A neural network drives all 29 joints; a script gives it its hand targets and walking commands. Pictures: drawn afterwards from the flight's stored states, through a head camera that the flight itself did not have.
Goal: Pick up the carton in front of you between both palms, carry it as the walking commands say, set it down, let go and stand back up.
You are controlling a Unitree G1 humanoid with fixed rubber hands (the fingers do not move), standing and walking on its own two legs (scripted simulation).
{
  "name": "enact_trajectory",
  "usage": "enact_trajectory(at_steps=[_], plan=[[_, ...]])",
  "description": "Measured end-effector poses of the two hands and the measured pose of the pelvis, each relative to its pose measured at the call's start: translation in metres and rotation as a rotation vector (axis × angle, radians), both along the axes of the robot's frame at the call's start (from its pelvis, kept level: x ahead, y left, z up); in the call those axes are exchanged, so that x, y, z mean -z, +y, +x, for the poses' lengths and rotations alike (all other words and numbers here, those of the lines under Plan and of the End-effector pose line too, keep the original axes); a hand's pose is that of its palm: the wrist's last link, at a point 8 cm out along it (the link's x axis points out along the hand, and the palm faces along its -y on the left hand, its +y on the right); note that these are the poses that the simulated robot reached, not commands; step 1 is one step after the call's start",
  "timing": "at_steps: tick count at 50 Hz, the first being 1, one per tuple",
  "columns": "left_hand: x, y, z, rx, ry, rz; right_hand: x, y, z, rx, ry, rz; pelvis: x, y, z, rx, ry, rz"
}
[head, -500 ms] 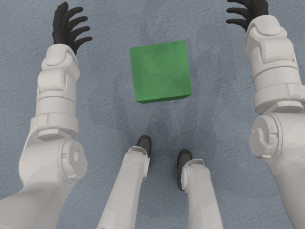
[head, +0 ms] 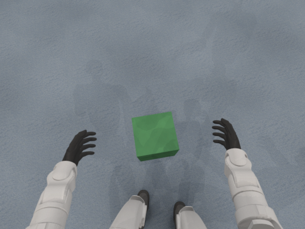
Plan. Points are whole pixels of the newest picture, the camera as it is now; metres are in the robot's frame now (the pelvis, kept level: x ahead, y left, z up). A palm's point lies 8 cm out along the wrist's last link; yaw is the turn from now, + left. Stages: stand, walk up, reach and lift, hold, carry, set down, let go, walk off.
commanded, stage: let go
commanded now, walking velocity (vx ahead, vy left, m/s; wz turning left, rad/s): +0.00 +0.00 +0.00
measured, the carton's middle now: (154, 138) +0.46 +0.05 -0.61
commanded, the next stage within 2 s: stand in 0.88 s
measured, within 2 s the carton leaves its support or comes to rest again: neither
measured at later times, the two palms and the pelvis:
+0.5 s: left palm (76, 193) +0.20 +0.20 -0.03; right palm (290, 208) +0.21 -0.27 -0.03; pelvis +0.04 -0.04 +0.04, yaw +2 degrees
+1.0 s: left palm (56, 195) +0.18 +0.25 -0.04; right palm (292, 221) +0.19 -0.27 -0.04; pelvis +0.04 -0.02 +0.03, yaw +1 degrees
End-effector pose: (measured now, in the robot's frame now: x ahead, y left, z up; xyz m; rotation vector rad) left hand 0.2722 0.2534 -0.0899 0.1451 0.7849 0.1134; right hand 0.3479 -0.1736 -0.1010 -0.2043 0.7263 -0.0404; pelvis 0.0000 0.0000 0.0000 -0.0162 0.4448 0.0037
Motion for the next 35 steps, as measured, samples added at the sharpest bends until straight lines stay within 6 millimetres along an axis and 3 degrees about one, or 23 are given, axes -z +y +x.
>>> enact_trajectory(at_steps=[8,14,19,26,35], plan=[[-0.033,-0.017,-0.055,-0.017,0.011,-0.005,-0.026,-0.026,-0.049,-0.013,0.021,0.004,-0.02,-0.006,0.019,-0.015,-0.158,0.009],[-0.052,-0.033,-0.082,-0.018,0.017,-0.003,-0.044,-0.05,-0.085,-0.009,0.029,0.006,-0.031,-0.017,0.03,-0.02,-0.279,0.023],[-0.058,-0.044,-0.086,-0.001,0.015,-0.004,-0.058,-0.071,-0.11,0.004,0.038,0.006,-0.036,-0.028,0.036,-0.024,-0.367,0.033],[-0.06,-0.056,-0.075,0.026,0.002,-0.002,-0.071,-0.095,-0.138,0.026,0.057,0.004,-0.038,-0.04,0.041,-0.023,-0.455,0.038],[-0.061,-0.056,-0.075,0.026,0.021,0.02,-0.072,-0.095,-0.146,0.031,0.06,0.011,-0.036,-0.04,0.039,-0.024,-0.504,0.039]])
